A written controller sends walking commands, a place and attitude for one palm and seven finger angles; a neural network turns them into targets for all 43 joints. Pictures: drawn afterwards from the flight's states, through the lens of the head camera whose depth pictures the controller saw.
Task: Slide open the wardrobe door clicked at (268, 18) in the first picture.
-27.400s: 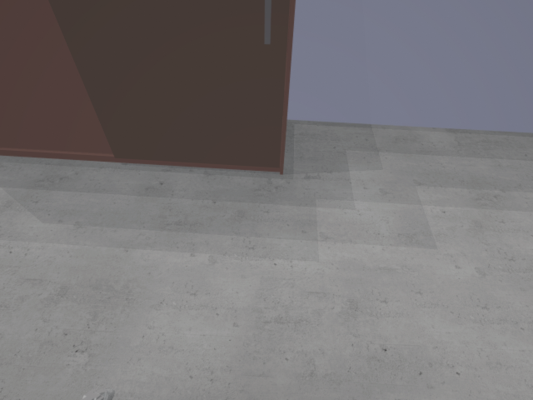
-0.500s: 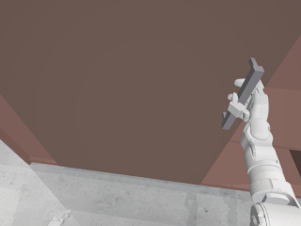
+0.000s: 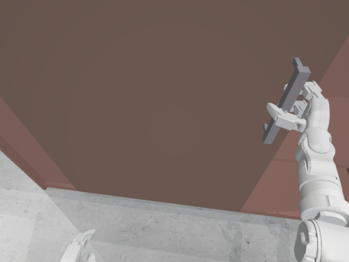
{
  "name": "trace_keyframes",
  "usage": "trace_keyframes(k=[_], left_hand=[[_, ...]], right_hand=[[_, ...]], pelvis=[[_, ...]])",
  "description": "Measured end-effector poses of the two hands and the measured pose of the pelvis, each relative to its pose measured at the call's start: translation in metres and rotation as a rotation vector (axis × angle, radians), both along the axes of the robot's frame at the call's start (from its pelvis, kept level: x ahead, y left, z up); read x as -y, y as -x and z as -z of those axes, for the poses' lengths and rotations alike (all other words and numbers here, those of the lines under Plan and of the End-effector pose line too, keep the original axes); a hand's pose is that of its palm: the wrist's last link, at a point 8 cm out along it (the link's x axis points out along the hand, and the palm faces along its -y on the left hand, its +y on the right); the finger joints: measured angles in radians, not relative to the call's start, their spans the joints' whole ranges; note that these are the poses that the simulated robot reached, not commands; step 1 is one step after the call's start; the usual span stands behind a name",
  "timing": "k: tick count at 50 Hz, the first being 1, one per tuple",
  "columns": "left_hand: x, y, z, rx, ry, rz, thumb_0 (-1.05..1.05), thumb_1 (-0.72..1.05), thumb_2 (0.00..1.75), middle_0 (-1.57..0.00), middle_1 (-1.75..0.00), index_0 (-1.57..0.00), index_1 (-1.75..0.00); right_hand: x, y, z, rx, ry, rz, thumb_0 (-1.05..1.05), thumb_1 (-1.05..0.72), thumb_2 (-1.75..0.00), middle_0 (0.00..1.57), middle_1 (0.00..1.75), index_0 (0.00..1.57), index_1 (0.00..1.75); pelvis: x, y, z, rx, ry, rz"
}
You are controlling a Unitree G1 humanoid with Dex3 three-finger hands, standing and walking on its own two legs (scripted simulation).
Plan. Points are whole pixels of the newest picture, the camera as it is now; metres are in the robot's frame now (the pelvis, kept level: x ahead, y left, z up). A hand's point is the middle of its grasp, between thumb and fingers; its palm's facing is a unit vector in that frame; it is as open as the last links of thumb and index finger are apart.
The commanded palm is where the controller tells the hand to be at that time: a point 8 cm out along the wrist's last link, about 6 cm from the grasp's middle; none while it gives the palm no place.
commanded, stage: loosen the grip on the handle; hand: right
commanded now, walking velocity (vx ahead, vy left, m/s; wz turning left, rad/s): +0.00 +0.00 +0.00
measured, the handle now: (280, 105) +0.49 -0.22 +0.11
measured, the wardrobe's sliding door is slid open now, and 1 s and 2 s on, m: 0.69 0.69 0.69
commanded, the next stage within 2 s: slip the hand off the handle in 0.36 s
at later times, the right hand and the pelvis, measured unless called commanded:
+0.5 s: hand (286, 113) +0.44 -0.22 +0.13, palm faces +0.24 +0.96 -0.11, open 14.5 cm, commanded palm +0.40 -0.27 +0.13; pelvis +0.00 -0.02 -0.01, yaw +2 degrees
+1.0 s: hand (317, 116) +0.43 -0.28 +0.13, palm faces +0.27 +0.96 -0.11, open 14.6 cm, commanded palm +0.40 -0.33 +0.13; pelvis +0.01 -0.02 -0.01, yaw +0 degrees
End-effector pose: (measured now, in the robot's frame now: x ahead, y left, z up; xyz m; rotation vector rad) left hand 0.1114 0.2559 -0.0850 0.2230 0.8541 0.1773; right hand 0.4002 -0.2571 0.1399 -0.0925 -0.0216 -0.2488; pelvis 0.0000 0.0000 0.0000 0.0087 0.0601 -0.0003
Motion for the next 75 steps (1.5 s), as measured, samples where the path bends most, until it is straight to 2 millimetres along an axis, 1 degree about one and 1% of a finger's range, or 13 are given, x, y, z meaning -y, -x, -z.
trace_keyframes(k=[5,9,15,20,24,31,40,43,49,57,65,69,75], left_hand=[[-0.009,0.025,0.005,-0.059,-0.028,-0.023,0.0,0.9,0.9,-0.2,-0.3,-0.2,-0.3],[-0.009,0.048,0.011,-0.108,-0.037,-0.051,0.0,0.9,0.9,-0.2,-0.3,-0.2,-0.3],[0.001,0.074,0.019,-0.136,-0.017,-0.111,0.01,0.9,0.9,-0.2,-0.3,-0.2,-0.3],[0.013,0.08,0.023,-0.152,0.008,-0.121,0.01,0.9,0.9,-0.2,-0.3,-0.2,-0.3],[0.021,0.072,0.024,-0.147,0.017,-0.113,0.01,0.9,0.9,-0.2,-0.3,-0.2,-0.3],[0.023,0.047,0.017,-0.096,-0.005,-0.095,0.01,0.9,0.9,-0.2,-0.3,-0.2,-0.3],[0.017,0.021,0.008,-0.051,-0.036,-0.069,0.01,0.9,0.9,-0.2,-0.3,-0.2,-0.3],[0.015,0.018,0.007,-0.059,-0.046,-0.06,0.0,0.9,0.9,-0.2,-0.3,-0.2,-0.3],[0.013,0.016,0.008,-0.075,-0.054,-0.054,0.01,0.9,0.9,-0.2,-0.3,-0.2,-0.3],[0.012,0.025,0.01,-0.095,-0.049,-0.075,0.01,0.9,0.9,-0.2,-0.3,-0.2,-0.3],[0.015,0.02,0.01,-0.067,-0.016,-0.091,0.01,0.9,0.9,-0.2,-0.3,-0.2,-0.3],[0.018,0.006,0.006,-0.015,-0.01,-0.069,0.01,0.9,0.9,-0.2,-0.3,-0.2,-0.3],[0.027,-0.027,-0.001,0.084,-0.006,0.002,0.01,0.9,0.9,-0.2,-0.3,-0.2,-0.3]], right_hand=[[-0.003,-0.001,0.003,-0.01,0.041,-0.013,0.0,0.08,-0.44,0.4,1.33,0.34,1.36],[-0.01,-0.005,0.011,-0.035,0.049,-0.042,0.0,0.31,-0.32,0.39,1.32,0.35,1.33],[-0.004,-0.008,0.01,0.002,0.029,-0.013,0.0,0.47,-0.24,0.34,1.26,0.33,1.26],[0.004,-0.009,0.006,0.012,0.037,-0.005,-0.01,0.52,-0.21,0.3,1.2,0.29,1.2],[0.008,-0.008,0.008,-0.007,0.026,-0.011,-0.01,0.54,-0.21,0.28,1.18,0.27,1.18],[0.018,-0.01,0.009,-0.014,0.015,-0.018,-0.01,0.54,-0.2,0.32,1.19,0.31,1.19],[0.054,-0.001,0.006,-0.016,0.029,0.056,-0.01,0.54,-0.2,0.29,1.17,0.29,1.17],[0.064,0.002,0.005,-0.018,0.031,0.056,-0.01,0.55,-0.2,0.27,1.16,0.27,1.16],[0.072,0.003,0.003,-0.018,0.024,0.027,-0.01,0.55,-0.2,0.26,1.16,0.26,1.15],[0.079,0.002,0.006,-0.022,0.025,0.025,-0.01,0.54,-0.2,0.26,1.15,0.26,1.15],[0.077,0.032,0.013,-0.016,0.006,0.007,-0.01,0.54,-0.2,0.26,1.15,0.26,1.15],[0.08,0.056,0.016,-0.017,0.019,0.036,-0.01,0.54,-0.2,0.26,1.15,0.26,1.15],[0.076,0.091,0.008,0.039,0.034,0.04,-0.01,0.55,-0.2,0.26,1.15,0.26,1.15]], pelvis=[[0.003,0.009,0.006,-0.01,-0.017,0.021],[0.007,0.014,0.009,-0.019,-0.024,0.016],[0.013,0.012,0.009,-0.026,-0.022,-0.021],[0.016,0.007,0.009,-0.024,-0.024,-0.027],[0.02,0.002,0.007,-0.021,-0.027,-0.028],[0.023,-0.002,0.006,-0.023,-0.027,-0.031],[0.022,-0.007,0.006,-0.027,-0.028,-0.022],[0.021,-0.008,0.005,-0.028,-0.031,-0.014],[0.021,-0.01,0.005,-0.032,-0.034,-0.005],[0.02,-0.012,0.005,-0.048,-0.033,-0.014],[0.021,-0.019,0.003,-0.029,-0.025,-0.03],[0.02,-0.018,0.002,-0.014,-0.024,-0.029],[0.018,-0.012,0.002,0.012,-0.028,-0.01]])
